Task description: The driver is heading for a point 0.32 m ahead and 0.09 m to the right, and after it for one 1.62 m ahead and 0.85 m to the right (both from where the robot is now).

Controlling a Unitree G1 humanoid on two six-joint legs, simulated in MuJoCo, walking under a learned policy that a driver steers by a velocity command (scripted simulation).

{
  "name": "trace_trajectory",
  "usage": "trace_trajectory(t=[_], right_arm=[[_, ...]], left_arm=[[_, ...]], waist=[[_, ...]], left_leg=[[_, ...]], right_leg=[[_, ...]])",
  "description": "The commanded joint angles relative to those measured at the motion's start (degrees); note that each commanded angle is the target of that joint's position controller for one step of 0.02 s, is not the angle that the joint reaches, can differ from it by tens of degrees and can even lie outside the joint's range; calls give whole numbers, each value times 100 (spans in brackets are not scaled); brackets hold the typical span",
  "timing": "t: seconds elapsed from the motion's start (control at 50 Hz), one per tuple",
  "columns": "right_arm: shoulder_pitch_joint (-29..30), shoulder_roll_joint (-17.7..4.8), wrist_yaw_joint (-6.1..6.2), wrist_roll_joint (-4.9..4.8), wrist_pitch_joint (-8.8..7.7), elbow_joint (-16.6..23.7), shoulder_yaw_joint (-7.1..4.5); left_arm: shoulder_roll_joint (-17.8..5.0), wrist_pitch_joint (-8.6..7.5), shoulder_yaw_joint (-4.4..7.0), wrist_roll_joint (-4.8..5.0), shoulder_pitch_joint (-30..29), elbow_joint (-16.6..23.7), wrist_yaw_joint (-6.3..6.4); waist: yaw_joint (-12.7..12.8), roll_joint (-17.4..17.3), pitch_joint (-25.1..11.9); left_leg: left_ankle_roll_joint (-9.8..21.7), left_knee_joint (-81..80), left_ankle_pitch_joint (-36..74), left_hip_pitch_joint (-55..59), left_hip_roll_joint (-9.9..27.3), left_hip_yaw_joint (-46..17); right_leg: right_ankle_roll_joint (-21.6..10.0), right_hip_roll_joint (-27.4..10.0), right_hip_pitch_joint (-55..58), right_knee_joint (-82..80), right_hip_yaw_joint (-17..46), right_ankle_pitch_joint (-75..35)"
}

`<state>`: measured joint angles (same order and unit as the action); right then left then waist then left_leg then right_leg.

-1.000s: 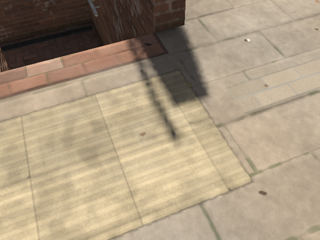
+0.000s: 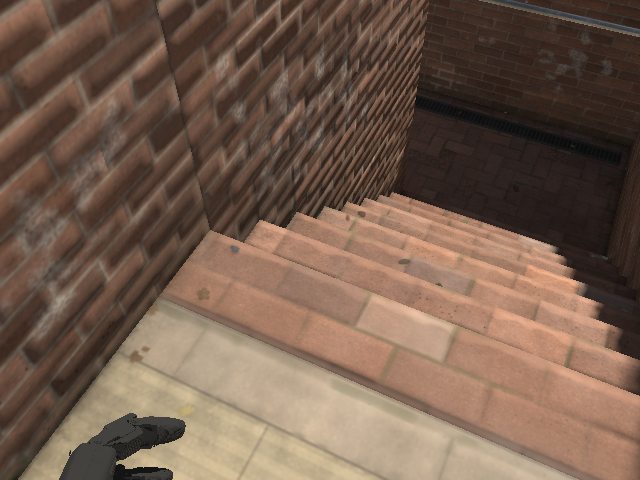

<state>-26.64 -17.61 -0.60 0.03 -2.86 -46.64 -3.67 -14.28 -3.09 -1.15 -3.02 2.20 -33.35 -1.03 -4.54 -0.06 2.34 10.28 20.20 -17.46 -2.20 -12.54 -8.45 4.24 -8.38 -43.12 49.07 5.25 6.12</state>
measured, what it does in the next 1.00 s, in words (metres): walks ahead, turning right: right foot, then left foot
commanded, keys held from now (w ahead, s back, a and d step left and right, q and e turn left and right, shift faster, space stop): w+shift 0.10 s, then w+e+shift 0.90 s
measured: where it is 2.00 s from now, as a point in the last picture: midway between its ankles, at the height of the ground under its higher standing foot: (456, 266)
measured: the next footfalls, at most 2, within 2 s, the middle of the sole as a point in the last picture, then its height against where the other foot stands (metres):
right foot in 0.16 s outside the picture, level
left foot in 0.56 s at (288, 376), level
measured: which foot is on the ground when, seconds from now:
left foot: down 0.00-0.14, up 0.16-0.54, down 0.56-0.92, up 0.94-1.00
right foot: up 0.00-0.14, down 0.16-0.56, up 0.58-0.90, down 0.92-1.00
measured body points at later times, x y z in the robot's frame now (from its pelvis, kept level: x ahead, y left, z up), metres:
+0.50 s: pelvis +0.46 -0.07 +0.00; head +0.48 -0.07 +0.45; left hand +0.36 +0.21 -0.12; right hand +0.74 -0.26 -0.03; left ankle +0.63 +0.07 -0.70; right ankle +0.32 -0.16 -0.73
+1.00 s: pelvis +0.84 -0.15 -0.04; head +0.84 -0.16 +0.40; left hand +1.11 +0.03 -0.12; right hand +0.78 -0.44 -0.16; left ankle +0.84 +0.01 -0.63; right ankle +0.82 -0.20 -0.72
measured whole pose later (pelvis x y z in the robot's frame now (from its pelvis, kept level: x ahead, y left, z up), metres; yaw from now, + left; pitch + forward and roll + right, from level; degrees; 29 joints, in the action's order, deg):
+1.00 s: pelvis +0.84 -0.15 -0.04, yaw -31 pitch -3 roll -1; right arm -15.0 -18.7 1.9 2.5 -3.4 -44.3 -1.0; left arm -18.5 -0.2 3.1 -0.6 14.5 -34.8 0.5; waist 0.1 -2.4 3.5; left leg -3.4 83.3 -24.6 -26.8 6.1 -0.2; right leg -6.6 8.1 -24.2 55.5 -2.3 16.7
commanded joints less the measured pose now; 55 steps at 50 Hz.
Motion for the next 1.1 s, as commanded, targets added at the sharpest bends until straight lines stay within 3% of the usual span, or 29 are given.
trace_trajectory(t=[0.02, 0.1, 0.14, 0.16, 0.18, 0.2, 0.22, 0.26, 0.34, 0.4, 0.5, 0.54, 0.56, 0.58, 0.6, 0.64, 0.68, 0.7, 0.78, 0.84, 0.86, 0.88, 0.92, 0.94, 0.96, 0.98, 1.0, 1.04, 1.1], right_arm=[[389, -956, -18, -65, -182, 444, -271], [176, -1128, 63, 12, -232, 227, -277], [493, -1374, 47, 210, -218, 210, -318], [717, -841, 54, 252, -284, 342, -184], [-187, 93, -19, -88, -310, 588, 48], [180, -288, 4, 70, -344, 557, 99], [883, -418, -2, 125, -334, 652, 92], [1570, -439, -36, 295, -311, 909, 143], [1846, -183, -110, 494, -153, 1356, 308], [2690, -151, -136, 298, -180, 1631, 417], [2726, -425, -9, 183, -188, 1645, 291], [1458, -721, 134, 258, -198, 1329, 125], [319, -1061, 247, 349, -208, 1241, -15], [-246, -1265, 326, 483, -252, 1161, -80], [194, -1337, 339, 457, -246, 1139, -131], [700, -451, 283, 288, -256, 1036, 6], [693, -256, 290, 180, -302, 749, 54], [730, -326, 310, 83, -350, 623, 63], [1147, -613, 269, -23, -452, 426, 33], [1492, -772, 271, 91, -465, 393, 44], [1532, -666, 222, 56, -493, 439, 113], [1456, -670, 283, -62, -585, 341, 101], [2784, -1367, 171, -150, -299, 652, -106], [2817, -778, 234, 115, -207, 1287, 47], [2529, -735, 343, 330, -255, 1756, 229], [2955, -980, 311, 474, -281, 1702, 162], [1983, -1076, 245, 345, -256, 1385, 108], [321, -1353, 218, 357, -244, 614, -66], [298, -661, -133, 34, -366, 573, 94]], left_arm=[[-471, -53, 105, 104, -423, 388, -58], [-782, -133, 236, 18, -122, 276, -10], [-1254, -141, 488, 111, 1662, -220, 162], [-1570, -129, 624, 9, 2931, -496, 288], [-2145, -149, 774, -208, 2883, -612, 224], [-1642, -100, 733, 1, 2501, -566, 73], [-1280, -127, 686, 69, 1895, -526, -3], [-923, -142, 591, 107, 1943, -739, -46], [-953, -216, 546, 193, 2318, -1077, 12], [-1193, -235, 642, 199, 2025, -1010, 52], [-1463, -184, 759, 388, 2360, -1127, -14], [-1566, -165, 787, 395, 2318, -1129, -6], [-1339, -193, 728, 415, 2142, -975, 12], [-440, -183, 517, 417, 2302, -807, 66], [-554, -65, 456, 464, 2361, -555, 103], [-906, 102, 520, 185, 1521, -465, 59], [-708, 259, 503, 74, 1205, -285, -88], [-480, 370, 448, 102, 1250, -89, -137], [-384, 455, 380, 119, 465, 522, -371], [-754, 560, 622, 97, 2137, -37, -316], [-843, 557, 697, 131, 2289, -126, -276], [-662, 567, 679, -45, 2508, -220, -228], [-1266, 506, 919, 168, 4090, -566, 88], [-1653, 374, 854, 353, 3142, -408, 130], [-1689, 262, 731, 397, 2186, 64, 196], [-1308, 166, 588, 291, 1715, 135, 373], [-1385, 118, 599, 165, 1271, 182, 300], [-1354, 31, 630, 54, -115, 273, 268], [-806, -229, 533, 393, 664, -433, 525]], waist=[[98, 13, 169], [218, -205, -338], [1232, -337, -1210], [1778, -111, -1728], [954, 2101, -2317], [1043, 1458, -1911], [872, 750, -1049], [741, -19, -498], [290, 307, -39], [351, 396, 287], [507, 451, -22], [-114, 154, -804], [-678, -213, -1524], [-543, -1261, -2123], [-253, -1671, -1954], [-177, -340, -790], [82, -119, -167], [262, -684, -50], [593, -764, 169], [1461, -810, -990], [1529, -678, -1112], [1628, -772, -1101], [3126, 747, -484], [2178, 2569, 481], [1209, 1750, 247], [1061, 372, 588], [451, -320, 360], [-404, -69, -435], [-401, -141, -590]], left_leg=[[468, -982, 2602, -1416, 1266, -1227], [64, 8, 4920, 78, 1666, -1201], [-137, 2248, 5776, 161, 1579, -784], [-219, 4274, 4619, -924, 1369, -437], [-576, 6429, -453, -3140, 251, 125], [-411, 6594, -613, -3945, 455, -76], [-403, 6319, -22, -4110, 879, 11], [-482, 5569, 77, -3757, 1220, 215], [-852, 4120, -264, -3590, 1434, 485], [-1033, 2277, 756, -2529, 1328, 864], [-957, 1032, 1632, -1039, 1080, 860], [-774, 955, 849, 453, 1114, 816], [-551, 767, -561, 1644, 2072, -164], [-312, 380, -1967, 2695, 3534, -2003], [180, -293, -1960, 2328, 4081, -4016], [98, -210, -876, 1145, 3510, -2196], [-215, -572, 429, 235, 3045, -833], [-257, -474, 1357, 56, 3030, -517], [-616, -806, 2567, -1069, 2561, 1200], [-818, 1331, 6158, -1249, 2644, 2142], [-1024, 1932, 5646, -1678, 2397, 2338], [-1385, 3020, 3554, -1869, 2586, 2256], [-1153, 7589, 1859, -4709, 1841, 2139], [-1319, 8660, -1202, -6463, 1080, 1889], [-1371, 7269, -702, -6333, 1378, 937], [-1463, 6465, -1565, -5970, 1730, 661], [-1365, 5255, -810, -4733, 1858, 367], [-1400, 4401, 1666, -1530, 1329, 1665], [-1330, 2544, 5684, 643, 1273, 1277]], right_leg=[[-123, 469, 1624, -1081, -569, -1431], [-485, 872, 2471, -1889, -639, -835], [-746, 995, 3945, -1835, -837, 229], [-955, 233, 5250, -1539, 71, 1675], [-1855, -1398, 6655, -2661, 3793, 2871], [-2063, -1221, 6384, -3340, 5065, 3185], [-2058, -919, 5590, -3303, 3921, 2476], [-1875, -387, 4397, -3215, 2729, 1142], [-1952, 23, 3326, -3594, 2256, 465], [-1835, 383, 2177, -4030, 1669, -5], [-1457, 299, 2680, -3434, 1685, -1663], [-1184, 661, 2632, -1495, 1318, -2948], [-1067, 962, 1912, 282, 1020, -1926], [-1071, 1399, 701, 1946, 654, 2383], [-978, 1456, -378, 2897, 261, 2207], [-1001, 669, -487, 2613, 164, 1368], [-910, 382, -95, 1998, 198, 1169], [-846, 336, -5, 1769, 144, 1135], [-916, 588, 1302, -103, -501, 122], [-1218, 1044, 3176, 1419, -1080, -776], [-1376, 1234, 3750, 1039, -1232, -1822], [-1539, 904, 4126, 407, -603, -2731], [-1997, 1195, 6472, -323, -1081, -1329], [-2175, 688, 5851, -1064, 633, -3382], [-2098, -9, 4648, -2133, 2583, -2003], [-1650, 83, 3320, -2252, 2643, 303], [-1931, 97, 2681, -1821, 2591, -678], [-1721, 906, 843, -1717, 1087, 407], [-1358, 1484, -486, -306, 428, 2695]])
Keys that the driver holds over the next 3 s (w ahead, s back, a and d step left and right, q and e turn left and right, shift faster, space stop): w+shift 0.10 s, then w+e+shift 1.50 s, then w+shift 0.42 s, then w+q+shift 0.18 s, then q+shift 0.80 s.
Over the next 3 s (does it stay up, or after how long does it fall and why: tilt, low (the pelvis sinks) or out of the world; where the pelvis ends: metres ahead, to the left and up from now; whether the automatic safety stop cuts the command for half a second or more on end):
stays up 1.64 -1.02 -1.11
